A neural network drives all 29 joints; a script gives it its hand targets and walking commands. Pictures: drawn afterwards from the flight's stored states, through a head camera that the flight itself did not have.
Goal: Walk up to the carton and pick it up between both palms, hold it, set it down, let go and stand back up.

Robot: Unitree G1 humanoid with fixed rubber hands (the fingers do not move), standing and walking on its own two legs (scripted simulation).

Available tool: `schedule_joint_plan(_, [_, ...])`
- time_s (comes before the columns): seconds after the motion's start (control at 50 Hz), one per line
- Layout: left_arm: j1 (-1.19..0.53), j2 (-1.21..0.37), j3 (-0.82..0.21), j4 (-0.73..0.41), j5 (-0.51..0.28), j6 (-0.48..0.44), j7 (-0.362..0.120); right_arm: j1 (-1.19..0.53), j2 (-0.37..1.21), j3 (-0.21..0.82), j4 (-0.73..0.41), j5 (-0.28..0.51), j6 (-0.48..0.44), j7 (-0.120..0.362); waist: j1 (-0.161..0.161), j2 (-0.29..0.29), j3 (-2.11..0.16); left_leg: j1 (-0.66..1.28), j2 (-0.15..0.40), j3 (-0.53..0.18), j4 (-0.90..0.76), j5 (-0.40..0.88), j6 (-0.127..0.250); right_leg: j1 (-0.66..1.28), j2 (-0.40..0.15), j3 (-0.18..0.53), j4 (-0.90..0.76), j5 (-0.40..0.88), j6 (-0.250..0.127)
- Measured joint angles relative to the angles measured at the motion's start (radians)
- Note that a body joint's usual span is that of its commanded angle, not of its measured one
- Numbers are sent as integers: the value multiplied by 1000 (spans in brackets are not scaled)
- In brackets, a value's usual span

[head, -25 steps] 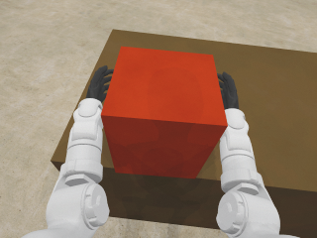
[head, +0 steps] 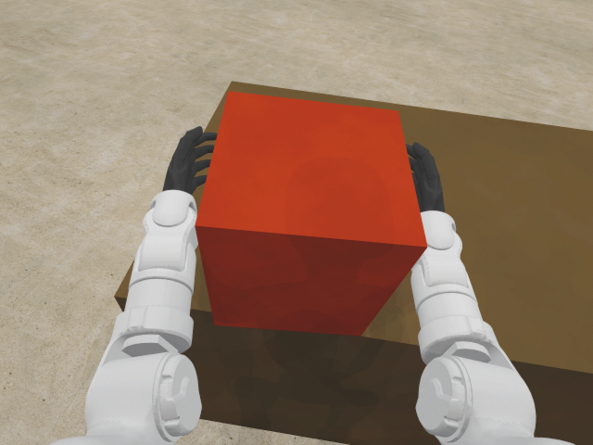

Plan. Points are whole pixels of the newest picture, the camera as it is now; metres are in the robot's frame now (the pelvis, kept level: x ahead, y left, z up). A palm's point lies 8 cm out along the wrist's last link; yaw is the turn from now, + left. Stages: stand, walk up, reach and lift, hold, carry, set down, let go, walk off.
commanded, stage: reach and lift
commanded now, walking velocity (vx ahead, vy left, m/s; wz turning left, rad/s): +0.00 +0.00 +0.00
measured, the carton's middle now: (300, 224) +0.41 -0.01 +0.08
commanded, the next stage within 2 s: none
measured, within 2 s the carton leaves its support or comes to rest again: neither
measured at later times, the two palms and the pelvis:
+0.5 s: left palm (187, 201) +0.39 +0.14 +0.15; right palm (443, 209) +0.38 -0.19 +0.16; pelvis -0.02 -0.01 +0.00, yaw +0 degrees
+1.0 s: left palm (162, 169) +0.38 +0.16 +0.20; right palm (447, 177) +0.37 -0.17 +0.22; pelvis -0.01 +0.01 +0.00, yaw +1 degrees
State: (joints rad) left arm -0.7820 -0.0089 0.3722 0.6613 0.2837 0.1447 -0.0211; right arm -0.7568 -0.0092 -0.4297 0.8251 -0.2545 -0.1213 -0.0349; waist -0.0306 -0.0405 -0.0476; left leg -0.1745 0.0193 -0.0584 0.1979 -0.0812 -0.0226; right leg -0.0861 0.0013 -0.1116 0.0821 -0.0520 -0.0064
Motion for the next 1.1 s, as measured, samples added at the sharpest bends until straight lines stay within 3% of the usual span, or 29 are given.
schedule_joint_plan(0.2, [-87,10,8,-9,0,63,13,-90,-33,-19,55,7,8,9,-13,-12,-5,81,0,-6,-7,7,-3,71,0,-6,20,-10,-2])
schedule_joint_plan(0.42, [-59,22,-18,-151,14,373,-1,-110,-40,54,0,102,287,37,-44,-57,89,106,8,-13,30,-4,-12,74,4,-13,105,-49,-11])
schedule_joint_plan(0.5, [2,30,-62,-228,-22,416,12,-55,-31,106,-80,148,333,19,-46,-60,92,61,11,-12,39,-3,-12,29,6,-11,113,-47,-14])
schedule_joint_plan(0.6, [42,35,-108,-343,-71,419,42,9,-29,162,-194,200,313,-10,-41,-54,35,-1,15,-4,49,-10,-10,-23,11,-3,95,-36,-15])
schedule_joint_plan(0.7, [6,27,-116,-420,-59,463,55,-4,-67,208,-230,245,307,-27,-39,-38,-35,11,15,0,82,-49,-5,13,13,2,73,-44,-9])
schedule_joint_plan(0.82, [-58,26,-88,-469,17,596,17,-102,-125,264,-195,343,405,-34,-64,-22,8,133,-4,-13,109,-91,7,157,-3,-12,68,-74,7])
schedule_joint_plan(0.92, [-17,22,-80,-501,47,678,-19,-114,-132,291,-207,402,520,-51,-94,-30,71,183,-23,-24,97,-81,15,206,-21,-26,71,-78,18])
schedule_joint_plan(0.96, [3,17,-78,-503,46,686,-24,-102,-127,290,-221,411,545,-59,-99,-34,89,171,-26,-23,93,-71,17,192,-25,-25,73,-71,19])
schedule_joint_plan(1.02, [22,32,-76,-462,33,665,-58,-67,-109,293,-262,436,577,-111,-104,-37,95,127,-20,-10,88,-53,18,152,-19,-11,45,-34,19])
schedule_joint_plan(1.1, [105,29,-113,-602,-18,642,-21,13,-93,312,-391,452,539,-124,-120,-31,79,61,-18,11,78,-28,18,78,-19,10,34,0,19])
